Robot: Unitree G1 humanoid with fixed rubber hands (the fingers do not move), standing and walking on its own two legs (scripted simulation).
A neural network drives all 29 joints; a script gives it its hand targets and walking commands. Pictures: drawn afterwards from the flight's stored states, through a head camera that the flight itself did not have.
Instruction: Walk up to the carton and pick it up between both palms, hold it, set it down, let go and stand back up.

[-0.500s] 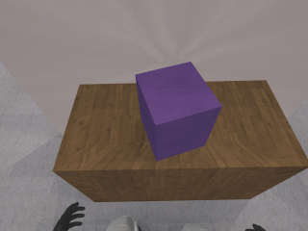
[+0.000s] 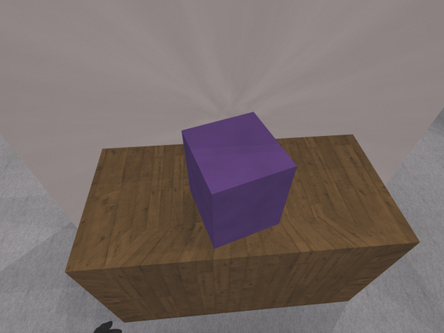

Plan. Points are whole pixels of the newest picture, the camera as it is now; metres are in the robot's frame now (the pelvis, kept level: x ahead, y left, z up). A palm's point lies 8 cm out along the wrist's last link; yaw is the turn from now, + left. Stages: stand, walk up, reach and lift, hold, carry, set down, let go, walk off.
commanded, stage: walk up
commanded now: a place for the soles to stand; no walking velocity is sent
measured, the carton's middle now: (233, 180) +0.50 -0.01 -0.08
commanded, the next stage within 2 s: none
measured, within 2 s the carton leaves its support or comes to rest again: neither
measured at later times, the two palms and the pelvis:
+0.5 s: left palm out of the picture +0.13 +0.24 -0.10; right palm out of the picture +0.06 -0.28 -0.11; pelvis +0.01 -0.01 +0.00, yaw -4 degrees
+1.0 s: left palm out of the picture +0.13 +0.23 -0.10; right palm out of the picture +0.04 -0.29 -0.11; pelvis +0.05 -0.02 +0.00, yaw -7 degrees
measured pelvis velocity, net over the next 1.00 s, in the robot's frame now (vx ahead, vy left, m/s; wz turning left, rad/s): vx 0.05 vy -0.02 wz -0.13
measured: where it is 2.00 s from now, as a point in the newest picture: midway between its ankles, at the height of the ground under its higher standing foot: outside the picture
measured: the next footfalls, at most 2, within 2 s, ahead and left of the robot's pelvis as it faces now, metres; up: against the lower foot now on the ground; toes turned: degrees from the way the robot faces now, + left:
left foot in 1.08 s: +0.13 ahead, +0.10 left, +0.00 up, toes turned +6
